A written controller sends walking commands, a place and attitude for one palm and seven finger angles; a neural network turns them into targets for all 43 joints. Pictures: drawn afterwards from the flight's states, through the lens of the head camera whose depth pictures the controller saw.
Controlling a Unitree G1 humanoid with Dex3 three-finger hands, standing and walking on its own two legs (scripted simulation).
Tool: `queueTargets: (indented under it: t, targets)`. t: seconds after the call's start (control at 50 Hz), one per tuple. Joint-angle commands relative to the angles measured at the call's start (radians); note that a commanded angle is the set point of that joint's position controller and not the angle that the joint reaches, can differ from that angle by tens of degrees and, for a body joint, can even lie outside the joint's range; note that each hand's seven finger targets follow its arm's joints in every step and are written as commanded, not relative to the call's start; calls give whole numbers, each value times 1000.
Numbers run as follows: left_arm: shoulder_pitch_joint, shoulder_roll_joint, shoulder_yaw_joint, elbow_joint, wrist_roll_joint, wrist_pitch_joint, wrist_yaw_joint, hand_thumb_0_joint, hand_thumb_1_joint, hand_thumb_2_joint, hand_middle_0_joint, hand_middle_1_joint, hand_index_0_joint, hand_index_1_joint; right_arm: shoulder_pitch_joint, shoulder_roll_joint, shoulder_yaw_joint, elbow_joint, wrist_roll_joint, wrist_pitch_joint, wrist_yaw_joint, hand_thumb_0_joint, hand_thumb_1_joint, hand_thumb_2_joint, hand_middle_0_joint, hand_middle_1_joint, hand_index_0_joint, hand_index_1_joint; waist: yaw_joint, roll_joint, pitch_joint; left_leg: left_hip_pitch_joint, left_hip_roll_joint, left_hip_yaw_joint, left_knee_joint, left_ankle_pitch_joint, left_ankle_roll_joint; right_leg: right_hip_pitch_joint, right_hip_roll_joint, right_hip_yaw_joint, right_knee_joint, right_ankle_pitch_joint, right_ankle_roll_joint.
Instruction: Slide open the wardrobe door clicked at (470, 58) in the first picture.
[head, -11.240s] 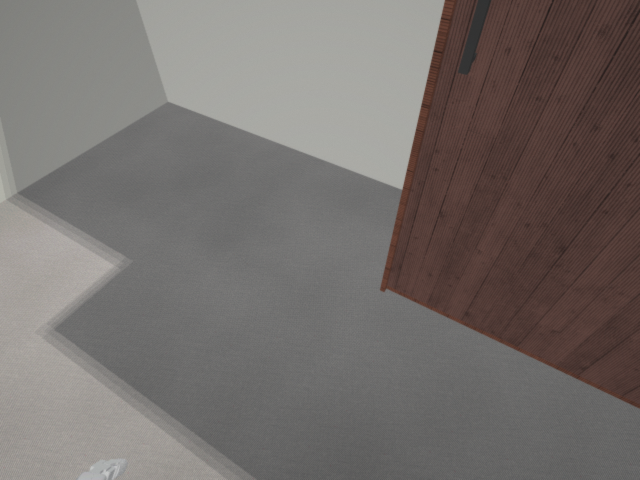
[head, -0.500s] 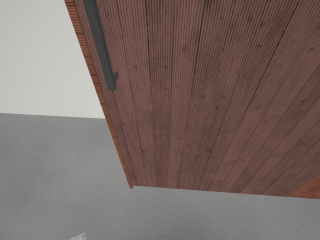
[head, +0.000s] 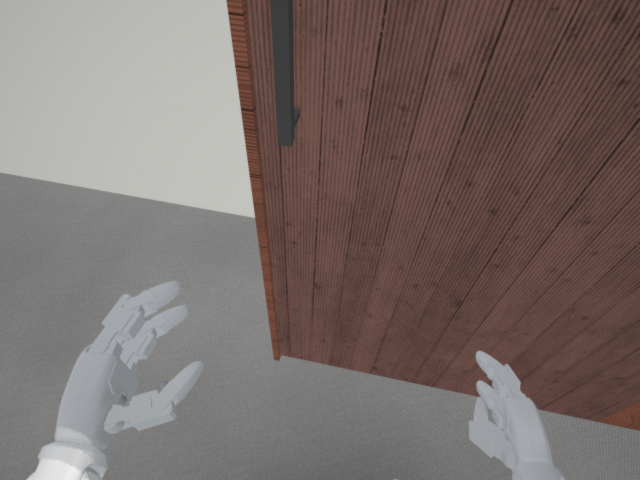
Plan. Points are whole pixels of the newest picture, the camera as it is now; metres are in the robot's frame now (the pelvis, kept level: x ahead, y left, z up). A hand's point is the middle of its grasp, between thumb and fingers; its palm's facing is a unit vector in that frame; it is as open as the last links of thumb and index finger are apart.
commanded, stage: raise the hand with hooked fingers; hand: left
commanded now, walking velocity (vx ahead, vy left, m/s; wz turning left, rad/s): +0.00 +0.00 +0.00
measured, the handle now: (288, 25) +0.51 +0.12 +0.30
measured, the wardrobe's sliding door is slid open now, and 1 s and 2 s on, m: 0.00 0.00 0.00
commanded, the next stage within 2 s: move the hooked fingers beside the handle in 1.52 s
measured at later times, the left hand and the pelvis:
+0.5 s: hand (97, 266) +0.25 +0.25 +0.18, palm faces +0.02 -0.99 -0.12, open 12.5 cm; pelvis +0.02 +0.02 +0.03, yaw -1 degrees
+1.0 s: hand (23, 130) +0.29 +0.28 +0.29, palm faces +0.06 -0.99 -0.15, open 13.9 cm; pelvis +0.01 +0.00 +0.04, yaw -1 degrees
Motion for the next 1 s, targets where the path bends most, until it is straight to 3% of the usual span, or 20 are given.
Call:
queueTargets:
  t: [0.0,0.04,0.06,0.14,0.22,0.28,0.32,0.34,0.36,0.46,0.5,0.54,0.6,0.64,0.66,0.7,0.74,0.78,0.84,0.98]
  targets:
    - [-157,161,96,-173,-37,59,-59,0,200,600,-250,-750,-250,-750,-26,-117,-36,-104,23,-71,-29,0,-900,-900,200,300,200,300,-60,49,-151,-14,7,-42,-252,332,-15,254,27,81,-153,150,-1]
    - [-142,185,162,-127,-69,145,-67,0,153,580,-253,-780,-253,-780,-55,-114,-26,-100,25,-76,-33,0,-900,-900,200,300,200,300,-31,5,-146,-14,6,-47,-285,358,-20,317,29,73,-172,169,-2]
    - [-152,183,176,-174,-85,168,-70,0,130,570,-255,-795,-255,-795,-61,-110,-20,-105,25,-80,-32,0,-900,-900,200,300,200,300,-23,17,-169,3,6,-44,-302,393,-23,343,25,66,-177,203,0]
    - [-163,216,254,-228,-123,217,-61,0,37,530,-262,-855,-262,-855,-68,-104,-8,-93,17,-104,-24,0,-900,-900,200,300,200,300,3,3,-152,38,10,-43,-340,495,-42,395,33,52,-195,281,-1]
    - [-194,195,228,-286,-120,220,-65,0,-57,490,-268,-915,-268,-915,-31,-112,-12,-69,20,-137,-16,0,-900,-900,200,300,200,300,-12,45,-155,122,19,-41,-365,575,-60,381,35,42,-219,311,5]
    - [-267,236,257,-256,-119,257,-79,0,-127,460,-273,-960,-273,-960,-24,-127,-11,-52,23,-139,-24,0,-900,-900,200,300,200,300,-15,35,-120,140,19,-41,-394,557,-58,395,36,45,-250,309,4]
    - [-333,258,266,-275,-116,278,-84,0,-173,440,-277,-990,-277,-990,-32,-129,-12,-48,28,-140,-33,0,-900,-900,200,300,200,300,-16,71,-117,172,17,-41,-411,533,-54,398,34,48,-269,287,3]
    - [-361,293,297,-278,-120,293,-84,0,-197,430,-278,-1005,-278,-1005,-37,-134,-8,-51,26,-138,-37,0,-900,-900,200,300,200,300,-6,58,-106,174,14,-41,-419,533,-52,421,36,53,-281,291,0]
    - [-398,297,299,-287,-123,301,-90,0,-220,420,-280,-1020,-280,-1020,-41,-132,-8,-46,27,-135,-40,0,-900,-900,200,300,200,300,-9,89,-122,199,13,-40,-428,551,-53,434,34,53,-288,308,-1]
    - [-530,339,333,-236,-141,364,-120,0,-337,370,-288,-1095,-288,-1095,-60,-134,4,-35,33,-119,-50,0,-900,-900,200,300,200,300,-6,92,-82,236,11,-42,-466,551,-49,463,38,58,-329,321,-3]
    - [-590,356,337,-232,-139,393,-132,0,-383,350,-292,-1125,-292,-1125,-66,-135,8,-38,36,-111,-52,0,-900,-900,200,300,200,300,-5,125,-80,256,11,-46,-481,565,-48,467,38,58,-338,322,-3]
    - [-616,389,367,-197,-142,433,-146,0,-430,330,-295,-1155,-295,-1155,-75,-136,12,-41,38,-97,-49,0,-900,-900,200,300,200,300,6,114,-86,269,8,-42,-487,568,-46,493,41,67,-353,339,-6]
    - [-695,418,384,-167,-139,491,-165,0,-500,300,-300,-1200,-300,-1200,-91,-135,19,-43,45,-69,-47,0,-900,-900,200,300,200,300,-2,90,-84,279,9,-41,-506,581,-41,504,40,62,-365,358,-5]
    - [-739,454,409,-157,-140,530,-177,0,-500,300,-300,-1200,-300,-1200,-110,-132,26,-54,47,-51,-44,0,-900,-900,200,300,200,300,9,112,-84,290,4,-35,-509,572,-36,515,41,74,-379,359,-9]
    - [-791,461,408,-165,-139,542,-183,0,-500,300,-300,-1200,-300,-1200,-116,-131,29,-52,49,-43,-43,0,-900,-900,200,300,200,300,0,116,-94,297,3,-33,-514,575,-36,522,37,71,-384,368,-8]
    - [-818,483,430,-123,-142,570,-189,0,-500,300,-300,-1200,-300,-1200,-120,-132,31,-54,50,-31,-43,0,-900,-900,200,300,200,300,1,74,-107,302,3,-39,-520,572,-34,523,39,65,-388,365,-6]
    - [-834,518,457,-99,-144,597,-201,0,-500,300,-300,-1200,-300,-1200,-134,-132,34,-58,52,-17,-37,0,-900,-900,200,300,200,300,12,84,-114,304,-2,-30,-514,582,-25,546,38,77,-397,391,-8]
    - [-915,532,449,-90,-137,617,-211,0,-500,300,-300,-1200,-300,-1200,-144,-131,37,-56,56,-7,-37,0,-900,-900,200,300,200,300,0,96,-126,315,-2,-30,-522,566,-24,537,33,75,-401,379,-7]
    - [-947,576,475,-43,-137,643,-225,0,-500,300,-300,-1200,-300,-1200,-152,-133,38,-58,58,0,-32,0,-900,-900,200,300,200,300,10,69,-135,318,-4,-32,-521,562,-15,547,32,84,-411,379,-8]
    - [-1140,667,488,61,-119,699,-252,0,-500,300,-300,-1200,-300,-1200,-178,-153,39,-54,70,16,-30,0,-900,-900,200,300,200,300,2,77,-138,300,-8,-37,-530,470,-1,525,14,103,-428,276,-6]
